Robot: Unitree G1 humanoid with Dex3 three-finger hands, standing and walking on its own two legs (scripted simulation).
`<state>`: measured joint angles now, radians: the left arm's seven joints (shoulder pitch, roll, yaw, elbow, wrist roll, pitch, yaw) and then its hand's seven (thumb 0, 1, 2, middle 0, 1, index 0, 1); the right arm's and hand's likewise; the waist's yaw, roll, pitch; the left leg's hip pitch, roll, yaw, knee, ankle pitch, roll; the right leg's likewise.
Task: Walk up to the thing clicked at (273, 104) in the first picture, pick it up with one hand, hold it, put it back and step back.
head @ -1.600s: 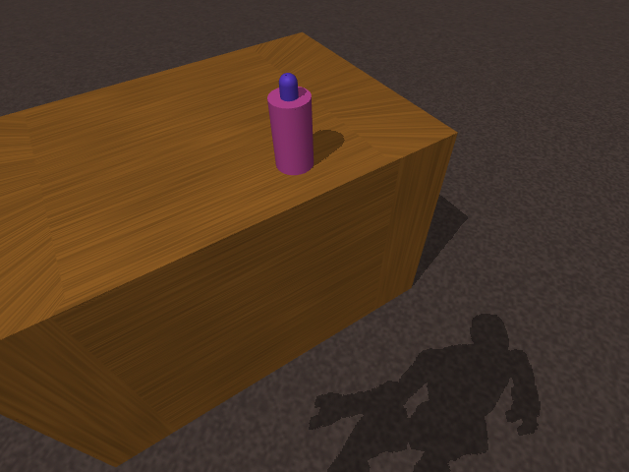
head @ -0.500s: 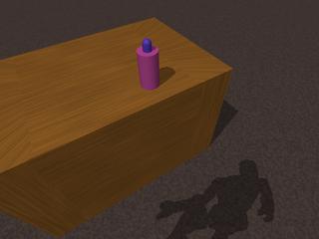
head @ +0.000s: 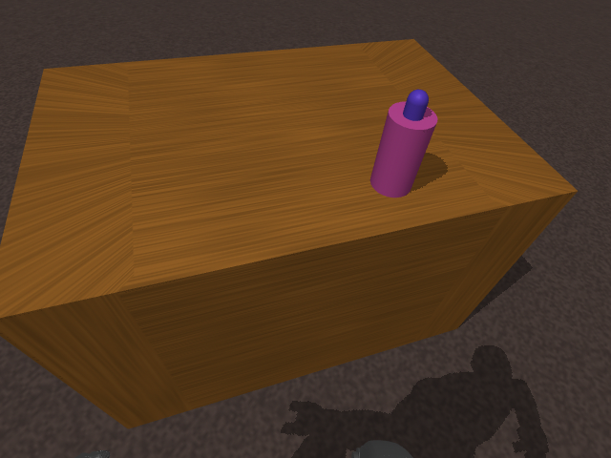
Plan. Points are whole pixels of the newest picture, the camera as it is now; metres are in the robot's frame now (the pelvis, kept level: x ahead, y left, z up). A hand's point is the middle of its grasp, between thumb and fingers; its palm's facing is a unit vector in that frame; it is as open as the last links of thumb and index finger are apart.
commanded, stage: walk up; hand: right
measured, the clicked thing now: (404, 142) +0.64 -0.15 +0.05
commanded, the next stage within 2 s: none
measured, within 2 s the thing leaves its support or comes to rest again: neither
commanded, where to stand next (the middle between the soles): +0.17 -0.07 m, yaw +17 degrees
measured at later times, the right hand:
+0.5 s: hand (549, 376) +0.27 -0.39 -0.14, palm faces -0.24 +0.85 -0.46, open 7.4 cm
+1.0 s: hand (490, 348) +0.32 -0.30 -0.14, palm faces -0.36 +0.85 -0.40, open 7.4 cm
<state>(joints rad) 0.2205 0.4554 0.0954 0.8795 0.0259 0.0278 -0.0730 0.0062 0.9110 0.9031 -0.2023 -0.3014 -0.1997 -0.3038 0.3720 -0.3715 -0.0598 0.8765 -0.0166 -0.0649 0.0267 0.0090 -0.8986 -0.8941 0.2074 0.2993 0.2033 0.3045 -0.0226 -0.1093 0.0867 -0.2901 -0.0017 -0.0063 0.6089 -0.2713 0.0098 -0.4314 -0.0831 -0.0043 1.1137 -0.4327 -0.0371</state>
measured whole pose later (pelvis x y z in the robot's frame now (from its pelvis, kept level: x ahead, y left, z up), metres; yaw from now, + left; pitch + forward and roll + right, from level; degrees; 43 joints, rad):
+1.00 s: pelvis +0.11 -0.11 -0.02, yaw +19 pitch -2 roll -1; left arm 0.21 0.43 0.05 0.89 -0.01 0.01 0.00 0.00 0.91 0.90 -0.21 -0.30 -0.20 -0.30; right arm 0.15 -0.38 -0.01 0.82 -0.01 -0.01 0.00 0.01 -0.90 -0.89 0.21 0.30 0.21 0.31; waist 0.02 0.00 0.09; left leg -0.45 -0.01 -0.02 0.78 -0.30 0.03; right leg -0.34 -0.07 -0.03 0.86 -0.54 -0.03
